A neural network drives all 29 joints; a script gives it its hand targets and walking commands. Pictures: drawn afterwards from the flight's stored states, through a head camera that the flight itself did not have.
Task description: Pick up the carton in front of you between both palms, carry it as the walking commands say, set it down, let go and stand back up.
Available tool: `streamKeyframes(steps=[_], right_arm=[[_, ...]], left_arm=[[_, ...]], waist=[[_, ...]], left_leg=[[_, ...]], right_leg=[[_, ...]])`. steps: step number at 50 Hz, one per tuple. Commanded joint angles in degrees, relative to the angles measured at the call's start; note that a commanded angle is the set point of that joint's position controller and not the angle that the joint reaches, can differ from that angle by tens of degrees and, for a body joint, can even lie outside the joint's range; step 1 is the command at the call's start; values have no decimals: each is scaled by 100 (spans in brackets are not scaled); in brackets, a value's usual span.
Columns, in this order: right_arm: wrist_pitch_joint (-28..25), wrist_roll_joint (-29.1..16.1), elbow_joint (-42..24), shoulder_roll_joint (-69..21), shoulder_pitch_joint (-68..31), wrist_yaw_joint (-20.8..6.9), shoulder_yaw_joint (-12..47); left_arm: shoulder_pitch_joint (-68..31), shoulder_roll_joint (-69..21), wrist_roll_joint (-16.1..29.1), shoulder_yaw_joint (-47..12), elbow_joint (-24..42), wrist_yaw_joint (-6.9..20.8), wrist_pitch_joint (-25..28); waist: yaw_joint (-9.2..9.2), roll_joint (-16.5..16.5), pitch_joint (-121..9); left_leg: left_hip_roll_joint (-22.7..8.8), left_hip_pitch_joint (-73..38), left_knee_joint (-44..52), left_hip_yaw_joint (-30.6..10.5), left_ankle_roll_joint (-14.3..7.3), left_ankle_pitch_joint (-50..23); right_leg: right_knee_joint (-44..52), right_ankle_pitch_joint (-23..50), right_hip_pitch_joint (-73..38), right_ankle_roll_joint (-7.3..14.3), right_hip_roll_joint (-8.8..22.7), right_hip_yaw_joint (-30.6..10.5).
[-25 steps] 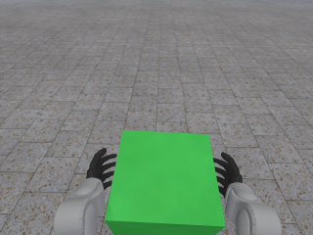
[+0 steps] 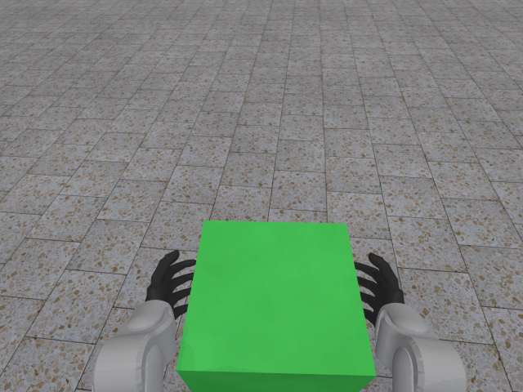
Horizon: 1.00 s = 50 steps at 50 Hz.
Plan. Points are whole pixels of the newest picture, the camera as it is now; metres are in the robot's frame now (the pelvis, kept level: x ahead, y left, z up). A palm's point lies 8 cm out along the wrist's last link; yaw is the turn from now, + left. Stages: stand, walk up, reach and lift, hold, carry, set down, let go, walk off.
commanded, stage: carry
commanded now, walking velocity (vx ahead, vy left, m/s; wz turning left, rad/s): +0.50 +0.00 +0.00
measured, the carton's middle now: (272, 322) +0.24 +0.01 -0.02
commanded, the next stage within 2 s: none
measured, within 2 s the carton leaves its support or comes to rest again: neither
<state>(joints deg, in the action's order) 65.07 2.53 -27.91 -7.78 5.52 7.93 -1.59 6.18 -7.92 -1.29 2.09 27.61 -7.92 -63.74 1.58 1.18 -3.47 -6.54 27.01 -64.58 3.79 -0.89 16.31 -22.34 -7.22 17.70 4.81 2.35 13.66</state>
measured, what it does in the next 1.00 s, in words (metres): walks ahead: left foot, then right foot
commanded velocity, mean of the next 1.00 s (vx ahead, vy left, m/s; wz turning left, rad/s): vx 0.50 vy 0.00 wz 0.00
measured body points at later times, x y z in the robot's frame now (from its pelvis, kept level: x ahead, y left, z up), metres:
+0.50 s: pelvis +0.30 +0.06 -0.01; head +0.30 +0.07 +0.44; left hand +0.55 +0.19 +0.05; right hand +0.52 -0.11 +0.06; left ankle +0.39 +0.13 -0.74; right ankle +0.12 -0.06 -0.66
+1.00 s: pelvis +0.61 +0.01 -0.02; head +0.60 -0.01 +0.43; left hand +0.85 +0.15 +0.06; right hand +0.85 -0.15 +0.05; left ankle +0.40 +0.12 -0.72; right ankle +0.72 -0.08 -0.74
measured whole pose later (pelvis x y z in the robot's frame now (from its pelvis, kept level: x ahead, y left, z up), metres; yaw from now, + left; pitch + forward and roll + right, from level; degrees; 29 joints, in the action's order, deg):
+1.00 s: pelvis +0.61 +0.01 -0.02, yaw -1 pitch +2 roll -1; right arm 66.6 0.9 -32.4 -7.8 4.9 8.6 -2.8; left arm 4.1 -7.7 -0.7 1.3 31.6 -8.8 -66.3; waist 0.5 2.7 -4.6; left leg -6.4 -1.4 -35.9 9.2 1.9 26.6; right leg -31.0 -5.8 26.7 3.9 2.3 14.1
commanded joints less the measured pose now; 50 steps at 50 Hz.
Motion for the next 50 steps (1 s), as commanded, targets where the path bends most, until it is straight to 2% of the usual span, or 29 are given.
streamKeyframes(steps=[1, 6, 11, 14, 17, 18, 19, 20, 21, 22, 23, 24, 25, 26, 27, 28, 31, 36, 38, 41, 44, 45, 46, 47, 48, 49, 50], right_arm=[[-325, -970, -637, -4524, -1797, -290, 3287], [-246, -940, -744, -4104, -1685, -166, 3222], [-5, -1062, -895, -3520, -1804, 0, 3112], [122, -1091, -887, -3304, -1871, 56, 3015], [183, -1132, -900, -3241, -1899, 64, 2933], [185, -1144, -899, -3233, -1887, 60, 2891], [177, -1151, -873, -3251, -1836, 54, 2854], [163, -1145, -813, -3268, -1740, 50, 2810], [162, -1105, -787, -3320, -1598, 41, 2817], [123, -1081, -795, -3296, -1654, 25, 2752], [97, -1143, -867, -3512, -1655, -28, 2841], [36, -1208, -975, -3783, -1735, -102, 2929], [-33, -1216, -1019, -4037, -1834, -183, 3028], [-108, -1259, -1054, -4281, -2007, -264, 3123], [-169, -1286, -1090, -4412, -2102, -330, 3220], [-209, -1316, -1073, -4427, -2061, -384, 3254], [-268, -1361, -1018, -4241, -1820, -480, 3257], [-206, -1310, -1089, -3746, -1653, -396, 3113], [-137, -1241, -1065, -3520, -1571, -302, 3012], [-22, -1160, -1020, -3267, -1536, -160, 2889], [58, -1142, -1033, -3193, -1609, -60, 2856], [72, -1146, -1060, -3200, -1650, -38, 2867], [81, -1155, -1103, -3210, -1706, -25, 2889], [90, -1164, -1139, -3214, -1741, -18, 2927], [90, -1154, -1156, -3179, -1761, -13, 2973], [91, -1188, -1215, -3170, -1790, -16, 3036], [106, -1214, -1247, -3319, -1684, -44, 3148]], left_arm=[[-1903, -4320, 1180, -3306, 725, 475, 200], [-1743, -3836, 1090, -3190, 858, 360, 129], [-1661, -3288, 953, -2911, 894, 108, -81], [-1712, -3109, 921, -2818, 857, -3, -202], [-1824, -3144, 973, -2864, 876, -58, -280], [-1876, -3185, 999, -2910, 899, -61, -295], [-1957, -3225, 1032, -2964, 946, -59, -306], [-1992, -3250, 1044, -3025, 1001, -56, -316], [-2049, -3229, 1059, -3047, 1114, -52, -318], [-2000, -3346, 1123, -3148, 1165, -20, -340], [-1971, -3525, 1198, -3244, 1117, 30, -305], [-2065, -3851, 1241, -3323, 1112, 95, -249], [-2112, -4135, 1244, -3398, 1102, 161, -188], [-2195, -4371, 1218, -3437, 1087, 216, -117], [-2175, -4532, 1153, -3447, 1001, 246, -53], [-2063, -4603, 1076, -3436, 924, 257, -2], [-1748, -4541, 884, -3403, 840, 220, 101], [-1755, -4135, 899, -3359, 1033, 103, 17], [-1758, -3889, 934, -3316, 1056, 55, -74], [-1765, -3540, 964, -3213, 1052, 2, -211], [-1794, -3374, 1018, -3128, 1082, -20, -292], [-1790, -3358, 1029, -3093, 1077, -21, -299], [-1742, -3357, 1034, -3056, 1045, -18, -297], [-1667, -3375, 1022, -3021, 990, -14, -283], [-1584, -3371, 991, -2987, 924, -4, -271], [-1497, -3327, 962, -2948, 905, 4, -266], [-1473, -3441, 995, -2974, 775, 31, -213]], waist=[[-97, -807, -1173], [-113, -723, -758], [-79, -771, -344], [-65, -850, -76], [-47, -954, -33], [-62, -959, -181], [-153, -850, -430], [-227, -528, -878], [-342, 204, -1280], [-308, 1646, -1786], [-235, 1497, -1725], [-258, 1107, -1694], [-240, 555, -1658], [-196, 253, -1523], [-175, 317, -1475], [-175, 471, -1458], [-189, 650, -1211], [-204, 647, -747], [-212, 636, -526], [-228, 664, -186], [-232, 789, 16], [-221, 821, -83], [-190, 854, -283], [-96, 713, -589], [-5, 358, -1020], [46, -569, -1528], [5, -2318, -1851]], left_leg=[[-235, 531, 594, -42, 78, -548], [-201, 1247, 1889, 224, 247, -1112], [-132, 1418, 2706, 407, 236, -1513], [-58, 1257, 3201, 501, 178, -1480], [84, 643, 3601, 735, 40, -1258], [199, 149, 3679, 891, -20, -1117], [407, -677, 3958, 1150, -62, -1054], [588, -1864, 4022, 1254, -79, -764], [-305, -2941, 4458, -35, -208, 6], [-1800, -4205, 5112, -2881, -968, 418], [-1983, -4147, 5341, -3202, -1146, -524], [-1775, -3857, 5191, -2489, -1034, -1316], [-1658, -3517, 5055, -1891, -886, -1731], [-1469, -3106, 5136, -1420, -691, -1765], [-1296, -2777, 5304, -1032, -520, -1482], [-1186, -2655, 5411, -782, -474, -1308], [-1023, -2685, 5690, -427, -524, -970], [-915, -3119, 5865, -91, -625, -1515], [-858, -3172, 5836, 84, -641, -1806], [-842, -3235, 5771, 267, -616, -2223], [-864, -3337, 5621, 445, -474, -2800], [-850, -3364, 5339, 553, -407, -3374], [-820, -3325, 4868, 695, -339, -4004], [-644, -3100, 3979, 995, -200, -4329], [-376, -2459, 2808, 1082, -44, -3812], [-56, -1392, 1251, 1047, 144, -2389], [794, 318, -383, 532, 309, 671]], right_leg=[[1733, -1239, -1166, 176, 1497, -1610], [1977, -869, -1746, 304, 1438, -1334], [1913, -388, -2001, 319, 1355, -1031], [1725, 316, -2071, 269, 1344, -838], [1332, 1130, -2134, 130, 1345, -679], [977, 1703, -2093, 66, 1327, -590], [229, 2298, -1911, -64, 1186, -293], [-926, 2490, -1488, -225, 897, -5], [-2418, 1395, -543, -446, 657, 19], [-4113, -615, 1254, -722, -162, -178], [-5018, -1844, 1836, -597, -140, -1004], [-5363, -1703, 1881, -441, 189, -1285], [-5337, -1408, 1851, -376, 426, -1337], [-4903, -1054, 1742, -356, 588, -1346], [-4528, -805, 1512, -374, 618, -1262], [-4356, -609, 1427, -398, 567, -1135], [-3570, -260, 1674, -533, 541, -897], [-2296, 320, 2242, -671, 524, -634], [-1874, 468, 2267, -666, 485, -540], [-1297, 568, 2172, -546, 402, -375], [-761, 546, 1696, -382, 275, -224], [-666, 486, 1313, -314, 187, -134], [-637, 355, 755, -261, 17, 30], [-335, 264, -174, -259, -251, 278], [-247, 9, -1410, -276, -206, 134], [155, -730, -2426, -39, 1075, -1714], [997, -574, -3500, 780, 2269, -4299]])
